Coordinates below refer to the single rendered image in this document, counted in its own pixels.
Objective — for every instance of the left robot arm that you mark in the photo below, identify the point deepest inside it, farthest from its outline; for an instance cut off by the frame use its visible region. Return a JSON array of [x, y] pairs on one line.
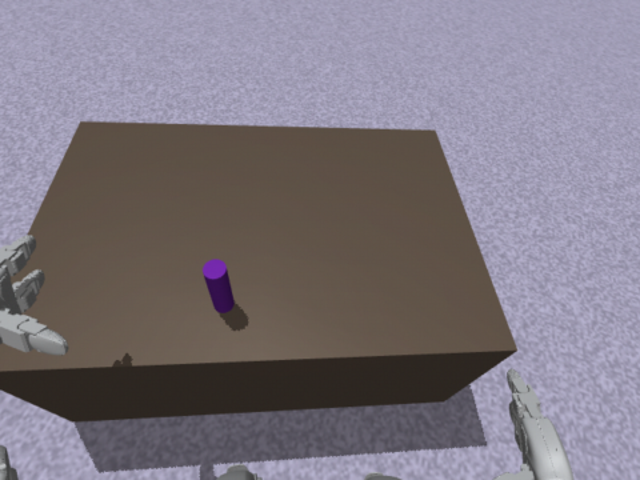
[[6, 472]]

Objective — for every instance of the right robot hand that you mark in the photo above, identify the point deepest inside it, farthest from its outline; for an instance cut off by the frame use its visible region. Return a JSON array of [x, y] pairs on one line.
[[544, 457]]

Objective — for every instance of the left robot hand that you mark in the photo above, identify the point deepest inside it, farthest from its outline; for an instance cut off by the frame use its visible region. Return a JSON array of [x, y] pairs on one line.
[[16, 330]]

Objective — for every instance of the can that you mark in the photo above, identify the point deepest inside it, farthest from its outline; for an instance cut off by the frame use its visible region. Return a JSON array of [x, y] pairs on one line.
[[217, 280]]

